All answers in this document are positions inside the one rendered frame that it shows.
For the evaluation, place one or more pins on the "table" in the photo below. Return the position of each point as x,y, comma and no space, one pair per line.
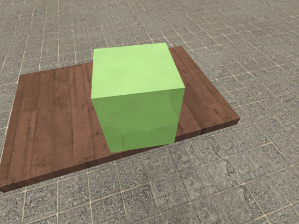
54,129

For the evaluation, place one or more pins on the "carton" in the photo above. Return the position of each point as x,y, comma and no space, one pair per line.
137,93

